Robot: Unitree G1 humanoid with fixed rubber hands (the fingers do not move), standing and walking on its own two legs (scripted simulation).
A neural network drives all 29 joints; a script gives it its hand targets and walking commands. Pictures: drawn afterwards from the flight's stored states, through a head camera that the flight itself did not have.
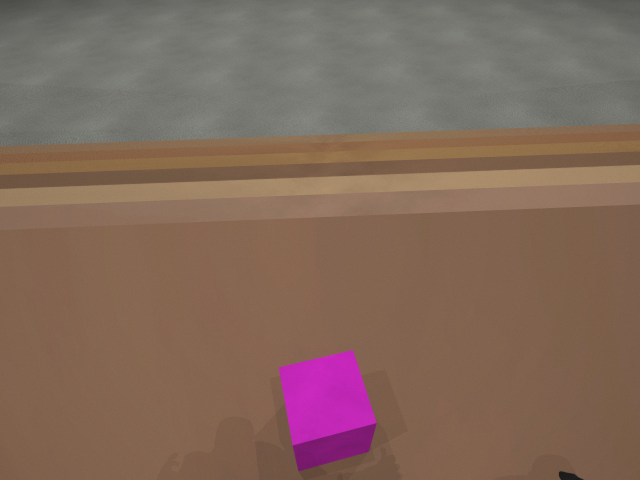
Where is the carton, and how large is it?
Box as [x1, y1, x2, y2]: [279, 350, 376, 470]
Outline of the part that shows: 352,350 279,367 292,444 298,470 368,451 376,422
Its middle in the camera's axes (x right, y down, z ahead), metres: +0.01 +0.48 +1.10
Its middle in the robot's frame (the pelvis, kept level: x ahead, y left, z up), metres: +0.45 +0.01 -0.66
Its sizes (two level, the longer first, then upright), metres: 0.210 0.200 0.250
